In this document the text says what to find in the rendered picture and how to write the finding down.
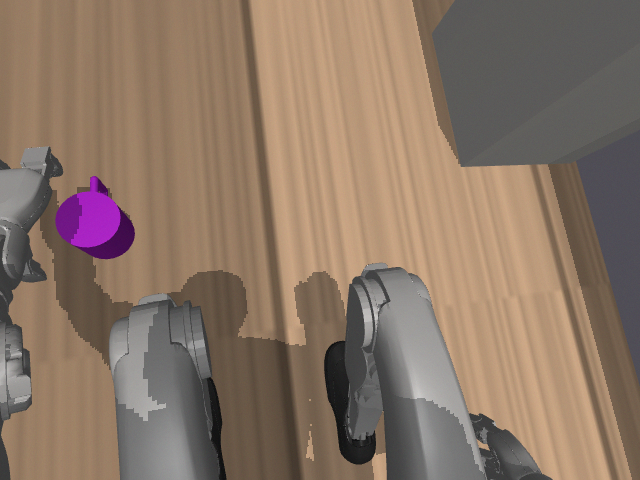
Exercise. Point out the mug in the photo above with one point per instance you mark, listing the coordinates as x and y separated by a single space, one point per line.
93 222

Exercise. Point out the right robot foot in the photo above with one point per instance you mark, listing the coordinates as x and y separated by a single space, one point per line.
337 385

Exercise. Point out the left robot hand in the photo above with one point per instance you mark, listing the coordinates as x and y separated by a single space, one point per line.
25 194

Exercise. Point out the left robot foot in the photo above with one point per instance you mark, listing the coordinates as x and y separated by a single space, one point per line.
216 429

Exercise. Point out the right robot hand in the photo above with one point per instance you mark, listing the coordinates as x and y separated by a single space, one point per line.
507 458

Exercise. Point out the left robot arm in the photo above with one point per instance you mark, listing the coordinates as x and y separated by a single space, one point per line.
15 372

